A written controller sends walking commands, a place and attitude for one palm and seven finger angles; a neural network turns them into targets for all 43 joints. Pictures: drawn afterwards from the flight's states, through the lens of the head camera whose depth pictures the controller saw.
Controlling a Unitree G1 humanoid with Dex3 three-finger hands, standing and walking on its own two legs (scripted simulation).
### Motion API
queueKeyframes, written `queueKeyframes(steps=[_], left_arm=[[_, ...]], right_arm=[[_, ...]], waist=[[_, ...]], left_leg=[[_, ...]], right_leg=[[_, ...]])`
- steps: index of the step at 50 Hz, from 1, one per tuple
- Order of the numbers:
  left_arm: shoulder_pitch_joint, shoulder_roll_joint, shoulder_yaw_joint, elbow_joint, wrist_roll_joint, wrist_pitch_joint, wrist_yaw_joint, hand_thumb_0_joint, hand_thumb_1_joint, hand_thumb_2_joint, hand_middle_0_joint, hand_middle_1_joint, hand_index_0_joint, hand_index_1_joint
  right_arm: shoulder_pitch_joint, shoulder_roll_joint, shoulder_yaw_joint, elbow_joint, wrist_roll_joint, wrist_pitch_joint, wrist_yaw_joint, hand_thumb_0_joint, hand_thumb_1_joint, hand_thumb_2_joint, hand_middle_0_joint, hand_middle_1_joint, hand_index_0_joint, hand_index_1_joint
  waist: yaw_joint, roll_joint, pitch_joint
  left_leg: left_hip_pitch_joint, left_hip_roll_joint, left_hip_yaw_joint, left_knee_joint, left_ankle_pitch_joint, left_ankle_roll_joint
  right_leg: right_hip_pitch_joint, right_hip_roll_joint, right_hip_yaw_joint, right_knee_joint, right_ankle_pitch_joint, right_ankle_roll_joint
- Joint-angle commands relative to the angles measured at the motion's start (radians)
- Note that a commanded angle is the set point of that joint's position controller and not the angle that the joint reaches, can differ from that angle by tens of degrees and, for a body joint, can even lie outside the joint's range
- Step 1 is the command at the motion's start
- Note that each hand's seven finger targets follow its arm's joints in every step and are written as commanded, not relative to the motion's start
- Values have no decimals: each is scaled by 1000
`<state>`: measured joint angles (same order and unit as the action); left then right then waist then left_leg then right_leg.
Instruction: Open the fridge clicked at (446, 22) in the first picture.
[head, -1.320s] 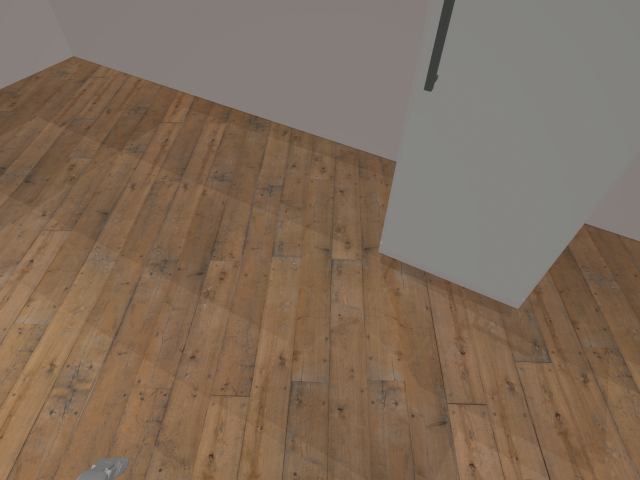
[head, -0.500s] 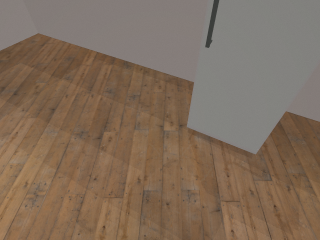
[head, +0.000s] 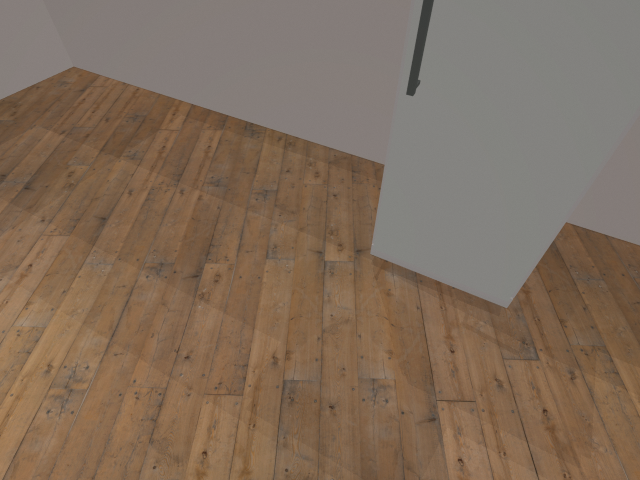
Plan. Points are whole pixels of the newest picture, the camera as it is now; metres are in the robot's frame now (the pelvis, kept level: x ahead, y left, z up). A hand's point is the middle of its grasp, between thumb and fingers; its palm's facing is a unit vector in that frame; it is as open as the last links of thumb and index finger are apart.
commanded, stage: look at it before walking up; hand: left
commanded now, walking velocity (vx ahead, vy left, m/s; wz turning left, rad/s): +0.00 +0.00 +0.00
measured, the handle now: out of the picture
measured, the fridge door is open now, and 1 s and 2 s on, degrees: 0 0 0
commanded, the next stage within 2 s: walk to a spot facing it in 0.12 s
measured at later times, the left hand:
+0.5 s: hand out of the picture +0.04 +0.22 -0.19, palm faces +0.02 -0.98 -0.20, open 7.3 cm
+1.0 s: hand (231, 402) +0.27 +0.17 -0.19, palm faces -0.06 -0.98 -0.21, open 7.3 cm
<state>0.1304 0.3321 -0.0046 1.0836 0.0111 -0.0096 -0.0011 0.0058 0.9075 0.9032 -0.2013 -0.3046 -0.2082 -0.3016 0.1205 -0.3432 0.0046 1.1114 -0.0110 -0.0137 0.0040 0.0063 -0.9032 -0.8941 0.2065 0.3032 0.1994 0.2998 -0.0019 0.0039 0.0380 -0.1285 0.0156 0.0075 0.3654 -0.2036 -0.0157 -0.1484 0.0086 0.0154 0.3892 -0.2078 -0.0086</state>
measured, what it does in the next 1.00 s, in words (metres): walks ahead: right foot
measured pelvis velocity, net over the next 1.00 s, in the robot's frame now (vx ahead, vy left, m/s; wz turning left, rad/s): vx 0.20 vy -0.01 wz -0.08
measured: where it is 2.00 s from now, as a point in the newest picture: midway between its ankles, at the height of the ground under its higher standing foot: (328, 459)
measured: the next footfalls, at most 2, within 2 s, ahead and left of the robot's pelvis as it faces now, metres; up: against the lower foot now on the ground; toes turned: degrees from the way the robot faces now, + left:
right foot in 0.82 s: +0.27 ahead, -0.12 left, +0.00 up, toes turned -11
left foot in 1.14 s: +0.34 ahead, +0.11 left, +0.00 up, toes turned -1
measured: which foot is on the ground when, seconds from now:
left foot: down 0.00-0.84, up 0.86-1.00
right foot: down 0.00-0.50, up 0.52-0.80, down 0.82-1.00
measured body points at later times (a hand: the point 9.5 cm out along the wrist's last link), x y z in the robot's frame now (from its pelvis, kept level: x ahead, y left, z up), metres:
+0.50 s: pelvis +0.04 +0.02 -0.01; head +0.04 +0.03 +0.44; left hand +0.04 +0.27 -0.17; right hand +0.05 -0.24 -0.16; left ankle +0.00 +0.13 -0.75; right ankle +0.00 -0.11 -0.75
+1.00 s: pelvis +0.20 -0.01 -0.02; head +0.23 -0.01 +0.43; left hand +0.28 +0.22 -0.17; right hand +0.15 -0.23 -0.17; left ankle +0.17 +0.11 -0.68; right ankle +0.23 -0.11 -0.75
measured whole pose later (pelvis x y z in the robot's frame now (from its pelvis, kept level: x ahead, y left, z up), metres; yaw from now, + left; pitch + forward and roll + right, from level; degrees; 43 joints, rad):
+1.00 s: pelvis +0.20 -0.01 -0.02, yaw -5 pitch -1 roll -1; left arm 0.19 0.16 0.05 1.02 0.02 -0.03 0.03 0.00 0.92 0.90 -0.20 -0.30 -0.20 -0.30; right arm 0.31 -0.16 -0.04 1.11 -0.02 -0.01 -0.02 0.01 -0.91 -0.89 0.20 0.30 0.20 0.30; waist -0.03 0.01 0.09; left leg -0.42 0.11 0.09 1.08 -0.44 -0.02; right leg -0.32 -0.01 -0.12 0.55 -0.22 -0.04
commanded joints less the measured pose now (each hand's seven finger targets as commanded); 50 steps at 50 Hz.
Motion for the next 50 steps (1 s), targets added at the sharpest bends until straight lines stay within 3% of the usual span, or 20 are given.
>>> queueKeyframes(steps=[1, 11, 13, 17, 20, 22, 24, 25, 26, 29, 33, 36, 39, 40, 41, 42, 43, 45, 47, 50], left_arm=[[-47, 218, 42, -62, -1, -21, 14, 0, 900, 900, -200, -300, -200, -300], [-40, 216, 40, -57, -1, -21, 13, 0, 900, 900, -200, -300, -200, -300], [35, 92, 14, -24, 0, 0, 17, 0, 900, 900, -200, -300, -200, -300], [109, 117, 34, -28, 10, 15, 2, 0, 900, 900, -200, -300, -200, -300], [165, 123, 53, -39, 7, 6, 1, 0, 900, 900, -200, -300, -200, -300], [159, 100, 60, -50, 4, -4, 2, 0, 900, 900, -200, -300, -200, -300], [126, 43, 57, -68, 5, -6, -4, 0, 900, 900, -200, -300, -200, -300], [88, -10, 49, -92, 8, -7, -8, 0, 900, 900, -200, -300, -200, -300], [6, -26, 44, -137, 12, -19, -3, 0, 900, 900, -200, -300, -200, -300], [0, -44, 53, -129, 9, -34, -14, 0, 900, 900, -200, -300, -200, -300], [0, -116, 50, -127, 8, -20, -28, 0, 900, 900, -200, -300, -200, -300], [7, -138, 53, -120, 7, -18, -29, 0, 900, 900, -200, -300, -200, -300], [211, -94, 72, -57, 12, -28, -18, 0, 900, 900, -200, -300, -200, -300], [342, -42, 88, -18, 17, -41, -9, 0, 900, 900, -200, -300, -200, -300], [451, 61, 113, 7, 22, -55, 8, 0, 900, 900, -200, -300, -200, -300], [488, 100, 115, 15, 0, -49, 14, 0, 900, 900, -200, -300, -200, -300], [387, 86, 110, -6, -3, -41, 19, 0, 900, 900, -200, -300, -200, -300], [199, -4, 87, -63, 5, -31, 32, 0, 900, 900, -200, -300, -200, -300], [119, -37, 77, -89, 16, -31, 34, 0, 900, 900, -200, -300, -200, -300], [99, -12, 87, -105, 19, -18, 28, 0, 900, 900, -200, -300, -200, -300]], right_arm=[[-49, -199, -41, -58, 2, -20, -17, 0, -900, -900, 200, 300, 200, 300], [-53, -202, -41, -56, 3, -19, -17, 0, -900, -900, 200, 300, 200, 300], [15, -70, -9, -25, -5, -1, -11, 0, -900, -900, 200, 300, 200, 300], [64, -55, -16, -38, -17, 11, -4, 0, -900, -900, 200, 300, 200, 300], [109, -25, -24, -54, -14, -2, -5, 0, -900, -900, 200, 300, 200, 300], [162, -5, -28, -52, -11, -16, -6, 0, -900, -900, 200, 300, 200, 300], [267, -23, -40, -21, -12, -28, -9, 0, -900, -900, 200, 300, 200, 300], [357, -72, -56, 9, -17, -35, -14, 0, -900, -900, 200, 300, 200, 300], [445, -74, -61, 23, -19, -42, -26, 0, -900, -900, 200, 300, 200, 300], [423, 3, -48, 16, -14, -62, -40, 0, -900, -900, 200, 300, 200, 300], [399, 36, -50, 28, -15, -71, -46, 0, -900, -900, 200, 300, 200, 300], [400, 44, -53, 47, -15, -67, -47, 0, -900, -900, 200, 300, 200, 300], [380, 40, -59, 55, -4, -62, -46, 0, -900, -900, 200, 300, 200, 300], [374, 55, -57, 50, 4, -64, -39, 0, -900, -900, 200, 300, 200, 300], [406, 119, -47, 30, 15, -69, -29, 0, -900, -900, 200, 300, 200, 300], [376, 130, -51, -1, 16, -62, -34, 0, -900, -900, 200, 300, 200, 300], [302, 133, -58, -11, 11, -50, -32, 0, -900, -900, 200, 300, 200, 300], [254, 146, -56, -33, -5, -33, -25, 0, -900, -900, 200, 300, 200, 300], [300, 167, -52, -25, -12, -7, -28, 0, -900, -900, 200, 300, 200, 300], [307, 179, -49, -45, -8, 5, -28, 0, -900, -900, 200, 300, 200, 300]], waist=[[0, -17, -68], [2, -10, -63], [4, -22, -72], [20, -101, 72], [15, -141, 76], [-13, -96, 68], [-54, 63, 85], [-86, 252, 112], [-115, 270, 160], [-70, 64, 116], [-41, 113, 111], [-27, 128, 105], [75, 74, 7], [133, 13, -66], [153, -208, -160], [136, -213, -188], [122, -172, -118], [41, -71, 20], [-23, -93, 13], [-41, -109, -26]], left_leg=[[16, 104, -91, -55, 123, 37], [22, 105, -95, -60, 125, 38], [10, 92, -70, -42, -17, 19], [-175, 32, -30, 55, -302, 22], [-211, 19, 22, 190, -244, 26], [-139, 34, 29, 154, -204, 33], [10, 108, -102, 12, -224, 72], [81, 257, -310, -129, -271, 140], [169, 351, -461, -196, -103, 214], [225, 353, -315, -121, 320, 247], [117, 258, -99, -139, 299, 185], [56, 237, -30, -111, 376, 159], [2, 198, 42, 130, 540, 115], [-111, 164, 66, 320, 441, 81], [-327, 51, 128, 648, 35, 39], [-413, 6, 79, 901, -394, 32], [-426, 62, 15, 963, -360, 33], [-406, 136, 0, 893, -258, 24], [-300, 133, 36, 751, -233, -4], [-215, 98, 78, 561, -178, -27]], right_leg=[[3, -128, 107, -73, 138, -26], [1, -128, 104, -79, 135, -24], [1, -120, 100, -81, -64, -6], [-67, -142, 200, -141, -439, -50], [-56, -208, 274, -163, -468, -111], [-100, -203, 239, -106, -374, -124], [-248, -79, 88, 105, -288, -73], [-387, 11, -67, 365, -259, -27], [-561, 7, -64, 537, -339, -16], [-598, -102, -15, 659, -267, -14], [-442, -101, -95, 465, -153, -6], [-288, -58, -150, 315, -59, -25], [21, -3, -179, 179, 48, -54], [222, -62, -107, 144, 73, -79], [390, -333, 247, 58, 111, -180], [354, -488, 488, -73, 212, -276], [191, -456, 468, -106, 96, -282], [-60, -379, 279, -128, 50, -237], [-204, -313, 134, -126, 192, -192], [-253, -250, 92, -93, 218, -179]])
